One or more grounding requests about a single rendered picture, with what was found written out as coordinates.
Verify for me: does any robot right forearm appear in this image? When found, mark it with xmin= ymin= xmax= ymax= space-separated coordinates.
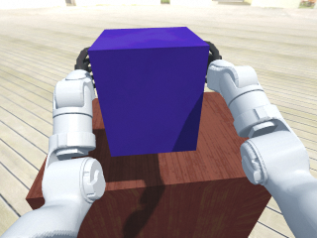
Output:
xmin=206 ymin=59 xmax=310 ymax=170

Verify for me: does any robot right upper arm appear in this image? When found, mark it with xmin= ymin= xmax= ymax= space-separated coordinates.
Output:
xmin=240 ymin=129 xmax=317 ymax=238

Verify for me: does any robot right hand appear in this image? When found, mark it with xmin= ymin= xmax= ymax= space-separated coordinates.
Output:
xmin=204 ymin=41 xmax=222 ymax=83

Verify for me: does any robot left upper arm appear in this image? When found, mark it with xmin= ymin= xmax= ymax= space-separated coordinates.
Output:
xmin=0 ymin=157 xmax=106 ymax=238

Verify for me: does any robot left forearm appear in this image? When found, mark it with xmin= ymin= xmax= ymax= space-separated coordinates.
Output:
xmin=42 ymin=69 xmax=96 ymax=199

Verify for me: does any pedestal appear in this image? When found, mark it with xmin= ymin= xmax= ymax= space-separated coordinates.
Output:
xmin=25 ymin=91 xmax=272 ymax=238

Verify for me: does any carton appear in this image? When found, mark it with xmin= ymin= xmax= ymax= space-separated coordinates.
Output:
xmin=87 ymin=27 xmax=210 ymax=157

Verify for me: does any robot left hand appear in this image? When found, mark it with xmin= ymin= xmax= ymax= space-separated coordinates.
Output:
xmin=74 ymin=47 xmax=96 ymax=88

